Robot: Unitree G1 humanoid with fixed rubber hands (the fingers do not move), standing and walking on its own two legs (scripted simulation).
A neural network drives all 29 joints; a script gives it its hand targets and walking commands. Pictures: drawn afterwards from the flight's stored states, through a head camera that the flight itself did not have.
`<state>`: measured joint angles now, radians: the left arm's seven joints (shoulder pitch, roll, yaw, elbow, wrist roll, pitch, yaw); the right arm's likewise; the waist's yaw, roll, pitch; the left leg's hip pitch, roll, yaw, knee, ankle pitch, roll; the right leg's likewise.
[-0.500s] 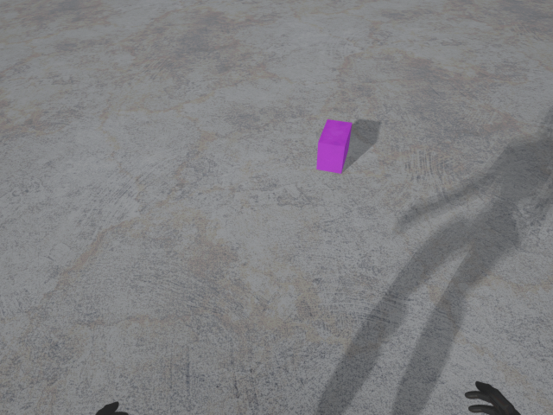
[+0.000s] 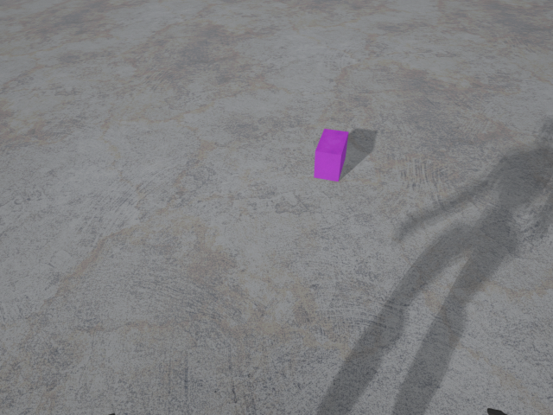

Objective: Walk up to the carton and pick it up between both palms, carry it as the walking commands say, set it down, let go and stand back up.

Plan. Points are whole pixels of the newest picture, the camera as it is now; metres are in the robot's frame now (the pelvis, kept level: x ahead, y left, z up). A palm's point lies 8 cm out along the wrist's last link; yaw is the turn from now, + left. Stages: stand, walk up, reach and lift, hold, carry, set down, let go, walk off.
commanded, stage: stand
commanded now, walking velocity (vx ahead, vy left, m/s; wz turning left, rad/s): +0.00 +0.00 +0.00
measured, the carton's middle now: (331, 154) +1.60 -0.26 -0.69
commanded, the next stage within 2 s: walk up in 1.24 s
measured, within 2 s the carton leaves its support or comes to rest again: neither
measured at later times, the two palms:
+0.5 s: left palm out of the picture +0.10 +0.32 -0.10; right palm out of the picture +0.09 -0.30 -0.11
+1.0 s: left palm out of the picture +0.11 +0.33 -0.10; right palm out of the picture +0.12 -0.30 -0.10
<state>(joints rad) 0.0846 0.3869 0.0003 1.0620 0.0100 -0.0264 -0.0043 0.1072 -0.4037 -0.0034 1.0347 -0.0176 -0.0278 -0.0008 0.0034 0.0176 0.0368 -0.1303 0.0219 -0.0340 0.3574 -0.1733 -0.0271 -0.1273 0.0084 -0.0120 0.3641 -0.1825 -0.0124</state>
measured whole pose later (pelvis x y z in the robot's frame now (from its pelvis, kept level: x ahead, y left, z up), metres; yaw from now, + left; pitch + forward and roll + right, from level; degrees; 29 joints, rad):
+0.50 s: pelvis +0.01 +0.01 +0.00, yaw -1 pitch -2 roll +0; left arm 0.09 0.39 0.00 1.09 0.01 -0.02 0.00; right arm 0.11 -0.39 0.00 1.06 -0.01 -0.03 0.00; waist 0.00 0.00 0.03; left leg -0.14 0.01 -0.01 0.33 -0.17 -0.02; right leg -0.14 0.00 0.01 0.34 -0.17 0.00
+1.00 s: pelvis +0.02 +0.01 +0.00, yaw -1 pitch -2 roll +0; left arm 0.09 0.40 0.00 1.09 0.01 -0.02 0.00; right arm 0.07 -0.40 0.00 1.08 -0.01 -0.02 -0.01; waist 0.00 0.00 0.03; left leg -0.11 0.01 -0.02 0.33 -0.18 -0.01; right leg -0.11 0.00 0.01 0.33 -0.18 0.00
